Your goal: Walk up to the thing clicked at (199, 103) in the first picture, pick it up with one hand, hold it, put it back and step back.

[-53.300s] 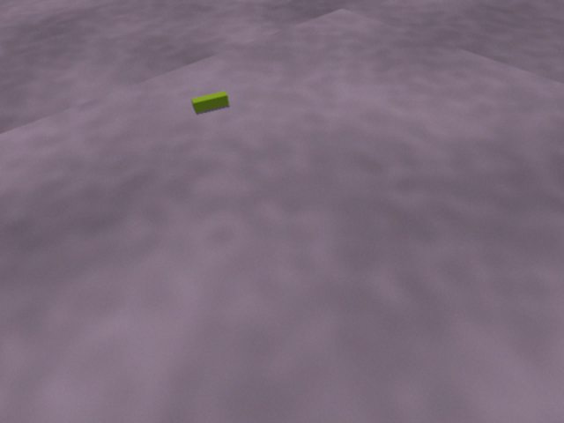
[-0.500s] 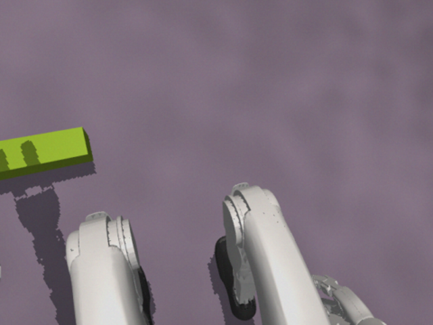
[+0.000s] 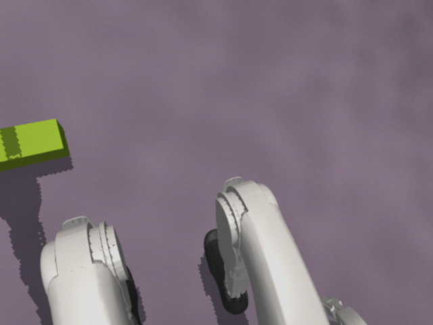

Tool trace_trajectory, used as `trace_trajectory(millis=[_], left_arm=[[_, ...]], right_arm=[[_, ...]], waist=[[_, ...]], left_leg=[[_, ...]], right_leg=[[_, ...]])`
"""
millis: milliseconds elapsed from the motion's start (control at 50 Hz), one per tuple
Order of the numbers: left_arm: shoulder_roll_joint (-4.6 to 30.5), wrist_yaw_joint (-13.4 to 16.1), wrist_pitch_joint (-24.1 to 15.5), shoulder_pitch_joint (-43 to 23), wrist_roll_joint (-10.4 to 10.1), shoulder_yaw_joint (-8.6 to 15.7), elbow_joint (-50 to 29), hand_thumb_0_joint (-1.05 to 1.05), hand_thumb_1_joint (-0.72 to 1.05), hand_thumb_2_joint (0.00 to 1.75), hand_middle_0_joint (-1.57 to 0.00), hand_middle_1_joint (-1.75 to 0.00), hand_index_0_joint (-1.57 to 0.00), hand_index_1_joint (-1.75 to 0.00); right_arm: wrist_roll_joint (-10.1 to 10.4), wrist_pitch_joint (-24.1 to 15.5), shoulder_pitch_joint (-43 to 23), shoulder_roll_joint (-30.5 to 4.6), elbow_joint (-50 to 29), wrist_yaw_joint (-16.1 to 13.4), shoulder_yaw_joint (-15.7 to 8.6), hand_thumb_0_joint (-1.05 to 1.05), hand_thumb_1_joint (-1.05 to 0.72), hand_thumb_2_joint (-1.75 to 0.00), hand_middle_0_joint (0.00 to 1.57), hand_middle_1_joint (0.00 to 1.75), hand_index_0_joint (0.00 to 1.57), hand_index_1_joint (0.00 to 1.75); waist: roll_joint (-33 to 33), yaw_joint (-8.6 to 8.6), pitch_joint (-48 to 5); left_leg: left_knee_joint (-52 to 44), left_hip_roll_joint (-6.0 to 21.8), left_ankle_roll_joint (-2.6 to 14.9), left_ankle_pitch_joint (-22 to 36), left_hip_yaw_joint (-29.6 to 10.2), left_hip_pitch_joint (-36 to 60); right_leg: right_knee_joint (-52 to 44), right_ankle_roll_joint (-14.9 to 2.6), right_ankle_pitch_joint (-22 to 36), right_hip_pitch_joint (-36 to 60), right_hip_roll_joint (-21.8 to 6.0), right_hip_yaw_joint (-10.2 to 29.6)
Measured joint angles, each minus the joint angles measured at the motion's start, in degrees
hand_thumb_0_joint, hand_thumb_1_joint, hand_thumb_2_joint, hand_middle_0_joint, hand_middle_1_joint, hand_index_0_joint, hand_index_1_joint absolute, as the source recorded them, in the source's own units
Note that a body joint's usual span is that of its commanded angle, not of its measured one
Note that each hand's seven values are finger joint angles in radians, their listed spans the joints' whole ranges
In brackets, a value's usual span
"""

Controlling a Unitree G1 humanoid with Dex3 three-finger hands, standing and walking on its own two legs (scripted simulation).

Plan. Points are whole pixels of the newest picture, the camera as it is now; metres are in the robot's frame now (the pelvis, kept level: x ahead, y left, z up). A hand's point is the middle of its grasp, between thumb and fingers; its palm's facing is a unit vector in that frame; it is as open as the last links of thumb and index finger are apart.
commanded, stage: home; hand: left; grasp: from above
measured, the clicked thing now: (3, 150) +0.49 +0.34 -0.29
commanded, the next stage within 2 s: none
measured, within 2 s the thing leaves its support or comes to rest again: neither
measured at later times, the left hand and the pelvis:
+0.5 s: hand out of the picture +0.36 +0.32 +0.02, palm faces -0.29 -0.54 -0.79, open 8.4 cm; pelvis +0.01 +0.00 +0.13, yaw +4 degrees
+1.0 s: hand out of the picture +0.26 +0.24 +0.23, palm faces +0.13 -0.94 -0.33, open 7.4 cm; pelvis +0.06 +0.00 +0.32, yaw +9 degrees
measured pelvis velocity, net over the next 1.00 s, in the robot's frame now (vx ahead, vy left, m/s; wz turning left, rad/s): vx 0.06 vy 0.00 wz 0.16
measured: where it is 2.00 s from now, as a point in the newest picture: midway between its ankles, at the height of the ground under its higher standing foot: (181, 304)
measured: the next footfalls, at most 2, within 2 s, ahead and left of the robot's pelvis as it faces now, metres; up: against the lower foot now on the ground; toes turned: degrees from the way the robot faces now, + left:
none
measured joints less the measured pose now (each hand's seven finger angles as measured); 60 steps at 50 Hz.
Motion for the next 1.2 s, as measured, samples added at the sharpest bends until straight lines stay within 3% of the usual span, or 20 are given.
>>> trace_trajectory(millis=[120, 200, 300, 440, 580, 840, 1040, 1120, 1200], left_arm=[[-1.4, -3.8, 3.6, 1.6, -4.1, -0.8, -3.1, 0.0, -0.43, 0.95, -0.15, -0.91, -0.14, -0.91], [-4.3, -8.3, 4.8, 6.1, -9.1, -0.8, -10.0, 0.0, -0.26, 0.88, -0.18, -0.74, -0.17, -0.74], [-9.9, -13.1, 7.0, 16.3, -18.7, -0.6, -24.2, 0.0, 0.05, 0.81, -0.2, -0.52, -0.18, -0.52], [-15.9, -17.1, 12.4, 30.0, -32.7, -1.9, -39.7, 0.0, 0.54, 0.83, -0.21, -0.35, -0.2, -0.35], [-21.1, -17.5, 17.9, 41.6, -44.1, -3.6, -50.3, 0.0, 0.79, 0.88, -0.22, -0.31, -0.21, -0.31], [-30.2, -14.2, 27.8, 59.5, -63.6, -4.8, -63.6, 0.01, 0.89, 0.9, -0.22, -0.3, -0.21, -0.3], [-35.6, -12.8, 34.9, 71.3, -73.6, -4.2, -72.4, 0.01, 0.9, 0.9, -0.21, -0.3, -0.2, -0.3], [-37.2, -12.8, 36.9, 76.4, -76.2, -4.0, -76.7, 0.01, 0.9, 0.9, -0.21, -0.3, -0.2, -0.3], [-38.4, -13.1, 38.4, 81.6, -77.6, -4.3, -81.5, 0.01, 0.9, 0.9, -0.21, -0.3, -0.2, -0.3]], right_arm=[[1.2, 0.3, 0.1, 1.9, 0.7, 0.4, -1.0, 0.0, -0.9, -0.89, 0.2, 0.3, 0.2, 0.3], [2.4, 0.9, 0.6, 2.2, 0.2, 0.5, -2.8, 0.0, -0.9, -0.89, 0.2, 0.3, 0.2, 0.3], [4.8, 2.3, 1.2, 1.8, -0.3, -0.1, -5.7, 0.0, -0.9, -0.89, 0.2, 0.3, 0.2, 0.3], [7.3, 2.6, -1.6, 0.9, -1.4, -2.3, -8.4, 0.0, -0.91, -0.89, 0.2, 0.3, 0.2, 0.3], [8.9, 0.3, -5.2, 0.8, -3.6, -4.9, -9.0, 0.0, -0.91, -0.89, 0.2, 0.3, 0.2, 0.3], [10.2, -5.2, -6.1, 3.9, -5.7, -9.7, -6.6, 0.01, -0.91, -0.89, 0.2, 0.3, 0.2, 0.3], [10.1, -7.8, 0.4, 5.0, -5.8, -14.0, -5.0, 0.01, -0.91, -0.89, 0.2, 0.3, 0.2, 0.3], [9.9, -8.7, 3.4, 4.9, -6.2, -15.7, -4.9, 0.01, -0.91, -0.89, 0.2, 0.3, 0.2, 0.3], [9.7, -9.7, 5.8, 4.7, -6.9, -16.9, -5.3, 0.01, -0.91, -0.89, 0.2, 0.3, 0.2, 0.3]], waist=[[1.8, 1.15, -1.7], [3.2, 3.17, -3.0], [3.9, 6.53, -6.3], [3.5, 9.96, -9.7], [3.0, 11.95, -10.6], [3.2, 12.43, -10.8], [3.6, 11.99, -10.1], [3.9, 11.78, -10.1], [4.3, 11.84, -10.5]], left_leg=[[-2.0, 0.3, 0.12, -0.7, 0.7, 1.5], [-4.6, 0.3, 0.23, -1.1, 1.2, 3.8], [-9.6, 0.5, 0.44, -1.8, 2.5, 8.7], [-18.8, 0.7, 0.46, -1.3, 3.5, 18.3], [-28.9, 0.5, 0.1, 0.1, 4.0, 30.2], [-47.6, 0.6, -0.73, 2.3, 4.6, 53.7], [-63.7, 1.0, -1.04, 5.0, 5.1, 72.9], [-69.7, 1.1, -1.03, 6.2, 5.3, 80.1], [-74.7, 1.2, -0.99, 7.2, 5.6, 86.4]], right_leg=[[-1.7, 0.11, -0.6, 1.0, 0.0, 0.5], [-4.1, 0.06, -1.1, 3.3, -0.2, 0.9], [-8.6, 0.12, -1.7, 7.7, -0.4, 1.8], [-17.5, -0.12, -1.0, 16.8, -0.7, 2.3], [-27.3, -0.49, 0.3, 28.5, -1.1, 2.5], [-45.4, -1.39, 2.5, 51.4, -1.3, 2.5], [-61.9, -1.71, 5.6, 70.5, -1.0, 2.6], [-68.1, -1.74, 7.0, 77.9, -0.9, 2.6], [-73.4, -1.7, 8.3, 84.1, -0.8, 2.9]])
